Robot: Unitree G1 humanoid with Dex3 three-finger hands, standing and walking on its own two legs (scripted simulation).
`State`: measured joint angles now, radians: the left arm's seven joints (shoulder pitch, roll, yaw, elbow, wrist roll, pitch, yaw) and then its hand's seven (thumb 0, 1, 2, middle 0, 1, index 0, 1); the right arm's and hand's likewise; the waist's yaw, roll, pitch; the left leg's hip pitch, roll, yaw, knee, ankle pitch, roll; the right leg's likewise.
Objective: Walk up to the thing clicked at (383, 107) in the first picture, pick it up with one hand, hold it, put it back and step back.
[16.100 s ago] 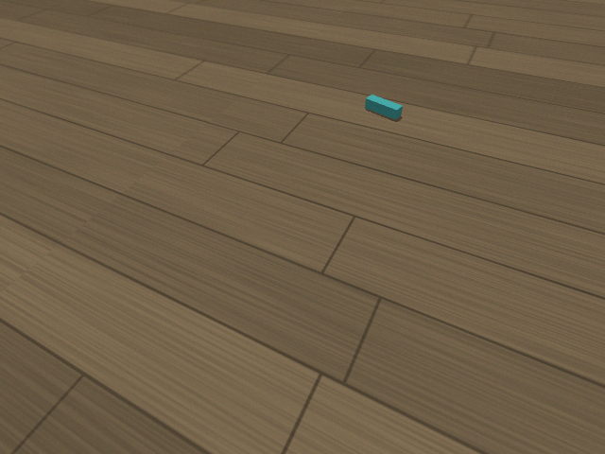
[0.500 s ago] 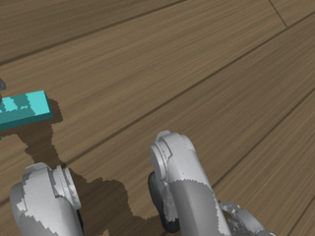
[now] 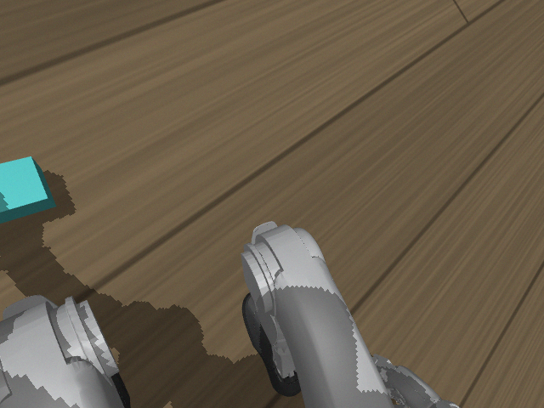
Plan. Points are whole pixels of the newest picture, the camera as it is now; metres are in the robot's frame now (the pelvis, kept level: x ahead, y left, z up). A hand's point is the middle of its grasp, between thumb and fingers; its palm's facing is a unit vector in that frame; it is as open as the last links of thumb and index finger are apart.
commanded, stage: rest palm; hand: left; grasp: from above
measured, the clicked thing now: out of the picture +0.45 +0.32 -0.27
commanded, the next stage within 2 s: close in 0.16 s
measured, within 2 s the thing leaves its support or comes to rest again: neither
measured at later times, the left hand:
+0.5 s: hand out of the picture +0.43 +0.32 -0.24, palm faces -0.42 -0.12 -0.90, open 13.4 cm
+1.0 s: hand out of the picture +0.44 +0.33 -0.24, palm faces -0.44 -0.13 -0.89, open 12.5 cm
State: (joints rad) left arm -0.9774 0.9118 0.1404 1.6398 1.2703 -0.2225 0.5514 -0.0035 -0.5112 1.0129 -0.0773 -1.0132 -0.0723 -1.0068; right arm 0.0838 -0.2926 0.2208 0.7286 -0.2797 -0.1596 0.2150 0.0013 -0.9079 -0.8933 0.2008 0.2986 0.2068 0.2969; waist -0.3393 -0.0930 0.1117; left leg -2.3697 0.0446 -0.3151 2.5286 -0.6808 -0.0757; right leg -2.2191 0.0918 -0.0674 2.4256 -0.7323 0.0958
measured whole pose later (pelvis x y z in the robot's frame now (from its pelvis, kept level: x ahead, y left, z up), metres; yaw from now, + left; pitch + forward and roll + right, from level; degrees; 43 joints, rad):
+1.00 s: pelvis +0.00 +0.01 -0.01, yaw -2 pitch +26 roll -14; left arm -0.98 0.97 0.13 1.68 1.28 -0.24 0.59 0.00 -0.29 0.96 -0.19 -1.07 -0.21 -1.03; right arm 0.06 -0.31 0.26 0.71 -0.31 -0.20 0.26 0.00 -0.91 -0.90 0.20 0.30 0.21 0.30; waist -0.34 -0.13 0.15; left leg -2.37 0.05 -0.35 2.57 -0.70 -0.06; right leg -2.19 0.10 -0.09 2.43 -0.73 0.09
